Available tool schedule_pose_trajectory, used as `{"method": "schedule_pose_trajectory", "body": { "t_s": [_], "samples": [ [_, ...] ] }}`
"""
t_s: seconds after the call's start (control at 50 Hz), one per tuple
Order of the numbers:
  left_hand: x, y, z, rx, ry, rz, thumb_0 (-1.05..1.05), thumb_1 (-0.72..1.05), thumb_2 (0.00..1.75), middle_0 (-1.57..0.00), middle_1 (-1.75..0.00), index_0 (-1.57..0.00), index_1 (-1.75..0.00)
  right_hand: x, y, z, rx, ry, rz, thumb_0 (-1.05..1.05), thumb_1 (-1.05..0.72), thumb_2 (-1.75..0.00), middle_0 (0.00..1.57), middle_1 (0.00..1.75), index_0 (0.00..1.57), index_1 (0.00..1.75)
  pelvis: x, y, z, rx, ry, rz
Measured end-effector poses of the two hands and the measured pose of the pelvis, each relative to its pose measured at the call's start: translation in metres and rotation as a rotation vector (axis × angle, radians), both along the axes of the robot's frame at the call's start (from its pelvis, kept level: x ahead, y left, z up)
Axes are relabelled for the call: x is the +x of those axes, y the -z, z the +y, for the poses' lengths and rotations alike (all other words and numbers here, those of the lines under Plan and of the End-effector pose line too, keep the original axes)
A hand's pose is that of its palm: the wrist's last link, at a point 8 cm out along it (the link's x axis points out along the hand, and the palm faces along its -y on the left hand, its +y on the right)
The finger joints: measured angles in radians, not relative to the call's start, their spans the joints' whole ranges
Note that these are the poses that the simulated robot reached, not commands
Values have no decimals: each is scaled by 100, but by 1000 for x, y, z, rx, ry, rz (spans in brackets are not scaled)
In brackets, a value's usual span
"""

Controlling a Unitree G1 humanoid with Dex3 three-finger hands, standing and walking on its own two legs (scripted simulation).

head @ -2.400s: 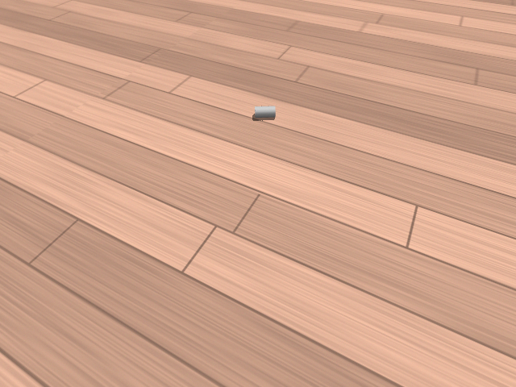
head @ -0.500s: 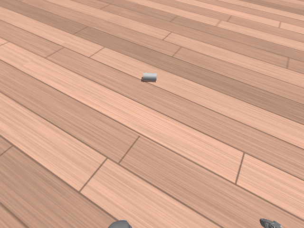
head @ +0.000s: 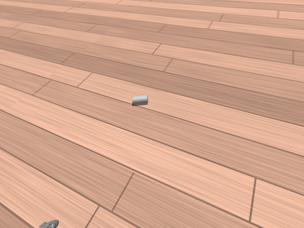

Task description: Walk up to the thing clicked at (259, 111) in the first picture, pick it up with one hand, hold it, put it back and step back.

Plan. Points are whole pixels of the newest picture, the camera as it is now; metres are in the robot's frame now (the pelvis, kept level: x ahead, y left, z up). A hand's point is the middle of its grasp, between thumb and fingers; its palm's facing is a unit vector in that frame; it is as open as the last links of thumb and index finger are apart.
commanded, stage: walk up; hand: left
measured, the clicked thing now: (140, 99) +1.29 +0.25 -0.72
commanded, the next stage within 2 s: none
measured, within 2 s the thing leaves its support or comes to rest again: neither
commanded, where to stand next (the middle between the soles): +0.92 +0.01 m, yaw +0 degrees
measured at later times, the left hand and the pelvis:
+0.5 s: hand (82, 188) +0.27 +0.28 -0.15, palm faces -0.02 -0.94 -0.34, open 7.4 cm; pelvis +0.25 +0.01 +0.00, yaw +0 degrees
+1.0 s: hand (110, 126) +0.50 +0.22 -0.10, palm faces +0.00 -0.91 -0.42, open 7.4 cm; pelvis +0.45 -0.06 +0.02, yaw +1 degrees
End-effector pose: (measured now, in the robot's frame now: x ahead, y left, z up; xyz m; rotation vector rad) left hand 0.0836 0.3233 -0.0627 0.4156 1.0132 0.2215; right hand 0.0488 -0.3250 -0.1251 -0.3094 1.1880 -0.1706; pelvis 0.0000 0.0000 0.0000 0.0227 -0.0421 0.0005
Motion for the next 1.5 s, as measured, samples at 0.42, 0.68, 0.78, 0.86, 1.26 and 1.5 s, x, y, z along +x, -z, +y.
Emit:
{"method": "schedule_pose_trajectory", "body": {
  "t_s": [0.42, 0.68, 0.78, 0.86, 1.26, 1.5],
  "samples": [
    [122, 55, 6, -83, -127, 237, 0, 90, 89, -21, -30, -20, -30, 297, -37, 32, -39, -138, -192, 1, -90, -90, 20, 30, 20, 30, 214, 7, 10, -16, -20, 4],
    [310, 22, -17, -63, 30, 110, 0, 90, 89, -21, -30, -20, -30, 328, -37, -6, -27, -17, -93, 0, -90, -90, 20, 31, 20, 30, 323, -9, -14, 12, 8, 2],
    [372, 17, -37, -3, 31, 49, 0, 90, 89, -21, -30, -20, -30, 352, -7, -41, -15, 13, -20, 1, -90, -90, 20, 31, 20, 30, 372, 7, -42, -1, 1, -3],
    [395, 6, -55, 0, 3, 10, 0, 90, 89, -21, -30, -20, -30, 388, -2, -51, -2, -1, 20, 1, -90, -90, 20, 30, 20, 30, 399, 1, -54, 4, -5, -12],
    [458, 46, -22, -60, -137, 206, 0, 90, 89, -21, -30, -20, -30, 620, -32, -11, -47, -142, -84, 1, -90, -90, 20, 30, 20, 30, 559, 5, -24, -31, -48, 1],
    [580, 37, -18, -94, -62, 160, 0, 90, 89, -21, -30, -20, -30, 680, -51, 6, -46, -97, -132, 0, -90, -90, 20, 31, 20, 30, 637, -11, -13, -15, -36, -7]
  ]
}}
